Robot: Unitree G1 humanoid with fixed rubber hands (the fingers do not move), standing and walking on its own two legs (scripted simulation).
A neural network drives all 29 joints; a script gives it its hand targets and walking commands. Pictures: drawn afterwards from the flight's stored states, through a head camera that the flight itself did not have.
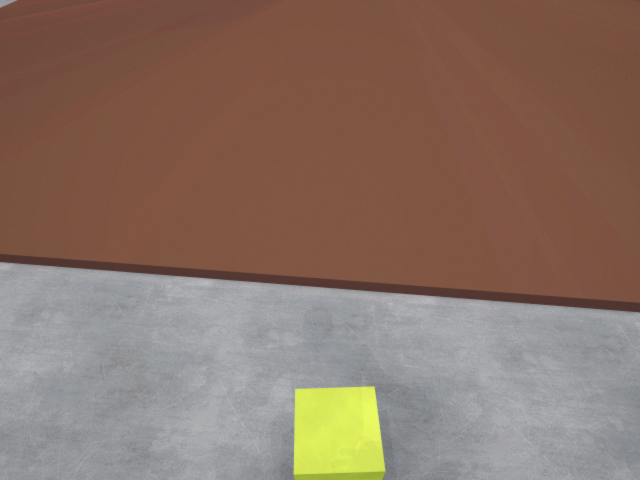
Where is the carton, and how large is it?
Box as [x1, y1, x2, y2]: [294, 386, 384, 479]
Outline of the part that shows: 374,386 295,389 295,479 382,478 384,473 384,464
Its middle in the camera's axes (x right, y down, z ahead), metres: +0.05 +0.54 +1.05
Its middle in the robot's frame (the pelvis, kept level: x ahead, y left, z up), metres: +0.40 -0.02 -0.66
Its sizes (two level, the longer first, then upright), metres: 0.210 0.200 0.250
